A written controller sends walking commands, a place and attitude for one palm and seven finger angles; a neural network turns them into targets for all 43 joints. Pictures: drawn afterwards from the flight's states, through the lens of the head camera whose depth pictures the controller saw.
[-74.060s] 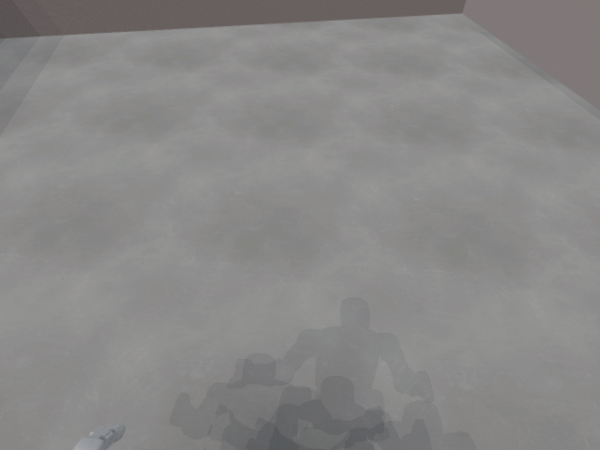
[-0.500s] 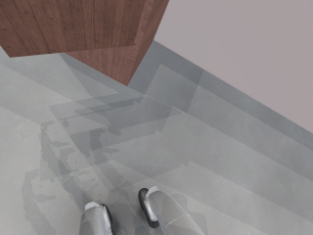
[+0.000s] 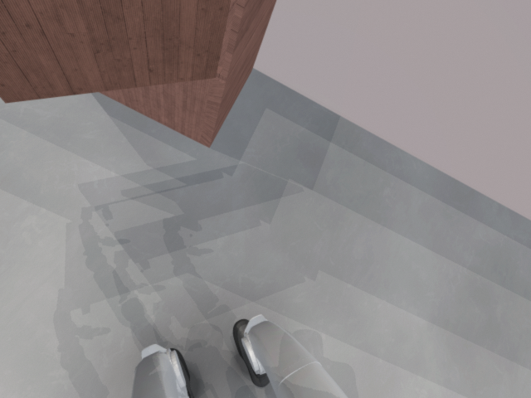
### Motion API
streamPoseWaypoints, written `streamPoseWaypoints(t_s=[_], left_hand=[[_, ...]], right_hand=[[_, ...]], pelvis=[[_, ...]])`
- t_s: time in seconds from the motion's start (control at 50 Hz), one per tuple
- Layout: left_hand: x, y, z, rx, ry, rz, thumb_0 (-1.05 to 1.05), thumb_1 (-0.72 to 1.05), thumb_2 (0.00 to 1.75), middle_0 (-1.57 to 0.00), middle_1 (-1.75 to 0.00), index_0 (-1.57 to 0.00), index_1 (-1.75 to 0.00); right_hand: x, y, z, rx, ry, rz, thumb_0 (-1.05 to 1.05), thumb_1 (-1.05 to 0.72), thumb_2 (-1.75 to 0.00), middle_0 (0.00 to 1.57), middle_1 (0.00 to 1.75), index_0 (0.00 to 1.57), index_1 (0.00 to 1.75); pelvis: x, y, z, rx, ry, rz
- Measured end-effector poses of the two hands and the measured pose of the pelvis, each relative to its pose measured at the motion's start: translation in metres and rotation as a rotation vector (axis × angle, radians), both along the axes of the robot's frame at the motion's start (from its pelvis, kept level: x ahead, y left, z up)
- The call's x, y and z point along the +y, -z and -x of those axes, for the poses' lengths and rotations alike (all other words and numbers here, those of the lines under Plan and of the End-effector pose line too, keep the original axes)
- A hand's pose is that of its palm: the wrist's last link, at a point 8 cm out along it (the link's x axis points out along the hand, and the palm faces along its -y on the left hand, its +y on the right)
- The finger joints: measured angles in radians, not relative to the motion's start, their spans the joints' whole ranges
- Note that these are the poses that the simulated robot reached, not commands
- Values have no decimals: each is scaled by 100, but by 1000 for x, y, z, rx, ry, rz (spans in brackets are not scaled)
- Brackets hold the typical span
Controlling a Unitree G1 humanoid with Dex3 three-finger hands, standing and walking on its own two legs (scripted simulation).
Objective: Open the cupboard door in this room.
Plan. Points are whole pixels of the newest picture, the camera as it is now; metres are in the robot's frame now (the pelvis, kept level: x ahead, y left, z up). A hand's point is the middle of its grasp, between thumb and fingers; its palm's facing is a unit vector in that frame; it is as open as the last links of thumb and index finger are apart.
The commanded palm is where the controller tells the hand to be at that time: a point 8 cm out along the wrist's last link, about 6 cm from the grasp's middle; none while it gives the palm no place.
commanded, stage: slide the fingers in behind the handle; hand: left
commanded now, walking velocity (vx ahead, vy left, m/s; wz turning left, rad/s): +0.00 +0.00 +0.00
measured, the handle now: out of the picture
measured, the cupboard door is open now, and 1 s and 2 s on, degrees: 42 42 41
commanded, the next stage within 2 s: close the thumb around the handle in 0.90 s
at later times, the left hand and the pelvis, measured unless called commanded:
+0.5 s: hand out of the picture +0.66 +0.21 +0.15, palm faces +0.06 -1.00 +0.02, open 13.9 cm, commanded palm +0.68 +0.19 +0.14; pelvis +0.00 -0.01 +0.00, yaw +1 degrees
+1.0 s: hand out of the picture +0.65 +0.19 +0.15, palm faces +0.06 -1.00 +0.00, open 14.0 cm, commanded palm +0.67 +0.19 +0.14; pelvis +0.00 -0.01 +0.00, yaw +1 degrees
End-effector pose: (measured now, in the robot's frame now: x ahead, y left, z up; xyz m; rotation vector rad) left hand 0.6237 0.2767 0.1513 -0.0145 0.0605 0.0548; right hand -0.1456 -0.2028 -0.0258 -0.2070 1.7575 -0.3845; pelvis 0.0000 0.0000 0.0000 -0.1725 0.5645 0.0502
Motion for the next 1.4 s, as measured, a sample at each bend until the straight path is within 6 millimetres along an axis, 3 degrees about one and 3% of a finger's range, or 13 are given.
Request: streamPoseWaypoints(t_s=[0.8, 1.06, 1.2, 1.4], left_hand=[[-26, -7, -7, -8, -8, -8, -1, -50, 30, -30, -120, -31, -120], [-34, 0, -7, -15, -12, -9, -1, -49, 30, -29, -120, -31, -120], [-30, 5, -7, -4, -19, -17, -1, -33, 37, -31, -122, -32, -122], [-19, -3, -7, -12, -12, -13, -1, 15, 58, -34, -127, -35, -127]], right_hand=[[-3, -4, -2, 1, 2, -27, -1, -91, -90, 21, 30, 21, 30], [-6, -2, 5, 6, 1, -21, -1, -91, -90, 21, 30, 21, 30], [-6, -2, 6, 11, 8, -15, -1, -91, -90, 21, 30, 21, 30], [-2, -5, 3, 18, 11, -17, -1, -91, -90, 21, 30, 21, 30]], pelvis=[[-6, -4, -5, -4, -12, -8], [-8, 0, 0, 2, -7, -12], [-8, 1, 1, 7, 0, -11], [-7, -2, -3, 6, -9, -7]])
